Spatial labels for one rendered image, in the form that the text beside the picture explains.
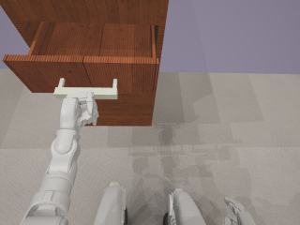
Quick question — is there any cabinet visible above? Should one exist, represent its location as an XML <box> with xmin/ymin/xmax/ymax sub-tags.
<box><xmin>0</xmin><ymin>0</ymin><xmax>169</xmax><ymax>127</ymax></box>

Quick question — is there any robot left forearm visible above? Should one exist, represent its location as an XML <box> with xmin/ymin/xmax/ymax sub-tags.
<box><xmin>19</xmin><ymin>128</ymin><xmax>81</xmax><ymax>225</ymax></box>

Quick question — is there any handle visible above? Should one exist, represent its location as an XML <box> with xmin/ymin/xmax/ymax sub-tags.
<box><xmin>53</xmin><ymin>78</ymin><xmax>118</xmax><ymax>99</ymax></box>

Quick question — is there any right robot hand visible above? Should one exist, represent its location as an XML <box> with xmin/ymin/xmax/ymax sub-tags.
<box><xmin>222</xmin><ymin>197</ymin><xmax>256</xmax><ymax>225</ymax></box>

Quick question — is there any left robot hand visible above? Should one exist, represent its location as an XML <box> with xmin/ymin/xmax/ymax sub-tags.
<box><xmin>59</xmin><ymin>90</ymin><xmax>99</xmax><ymax>133</ymax></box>

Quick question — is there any robot left upper arm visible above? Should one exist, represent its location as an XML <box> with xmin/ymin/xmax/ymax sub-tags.
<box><xmin>21</xmin><ymin>216</ymin><xmax>68</xmax><ymax>225</ymax></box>

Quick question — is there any drawer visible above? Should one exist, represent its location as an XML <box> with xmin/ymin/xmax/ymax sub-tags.
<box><xmin>2</xmin><ymin>22</ymin><xmax>159</xmax><ymax>95</ymax></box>

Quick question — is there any robot right shin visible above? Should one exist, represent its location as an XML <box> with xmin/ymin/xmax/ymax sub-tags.
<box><xmin>168</xmin><ymin>188</ymin><xmax>183</xmax><ymax>225</ymax></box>

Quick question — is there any robot right thigh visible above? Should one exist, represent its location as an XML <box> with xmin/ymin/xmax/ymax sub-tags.
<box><xmin>168</xmin><ymin>191</ymin><xmax>206</xmax><ymax>225</ymax></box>

